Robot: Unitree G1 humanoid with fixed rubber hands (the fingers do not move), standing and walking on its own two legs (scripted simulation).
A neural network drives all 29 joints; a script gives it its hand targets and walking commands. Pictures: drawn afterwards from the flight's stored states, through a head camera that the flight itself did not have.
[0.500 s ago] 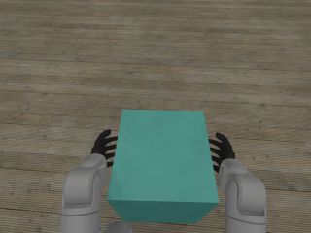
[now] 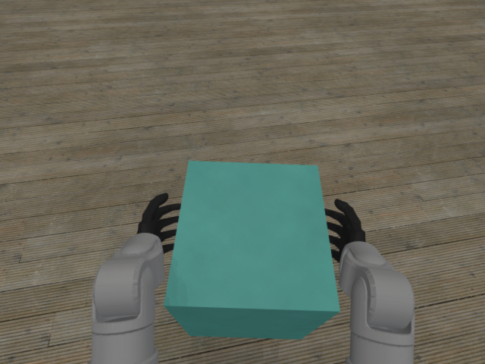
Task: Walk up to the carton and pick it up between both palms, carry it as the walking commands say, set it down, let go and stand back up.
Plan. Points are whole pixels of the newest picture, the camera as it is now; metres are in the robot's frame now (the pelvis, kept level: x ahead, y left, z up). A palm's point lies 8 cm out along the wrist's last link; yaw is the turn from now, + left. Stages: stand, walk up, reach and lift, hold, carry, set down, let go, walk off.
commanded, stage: carry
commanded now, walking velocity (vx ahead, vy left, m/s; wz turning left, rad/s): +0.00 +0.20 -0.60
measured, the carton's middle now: (249, 256) +0.29 +0.00 +0.01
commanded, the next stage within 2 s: none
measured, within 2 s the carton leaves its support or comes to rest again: neither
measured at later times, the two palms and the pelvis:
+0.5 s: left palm (113, 252) +0.26 +0.21 +0.07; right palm (314, 301) +0.19 -0.08 +0.09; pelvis -0.03 +0.12 +0.01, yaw -16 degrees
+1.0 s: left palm (118, 240) +0.27 +0.20 +0.08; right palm (300, 358) +0.12 -0.06 +0.10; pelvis -0.04 +0.21 +0.00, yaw -28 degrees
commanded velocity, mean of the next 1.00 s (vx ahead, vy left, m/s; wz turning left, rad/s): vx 0.00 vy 0.10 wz -0.31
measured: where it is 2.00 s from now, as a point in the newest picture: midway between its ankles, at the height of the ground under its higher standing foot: outside the picture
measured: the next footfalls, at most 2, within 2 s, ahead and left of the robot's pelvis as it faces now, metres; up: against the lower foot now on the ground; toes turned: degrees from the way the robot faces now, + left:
left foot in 0.36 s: +0.05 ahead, +0.22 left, +0.00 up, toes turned -6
right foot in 0.68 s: -0.08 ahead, +0.08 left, +0.00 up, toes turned -26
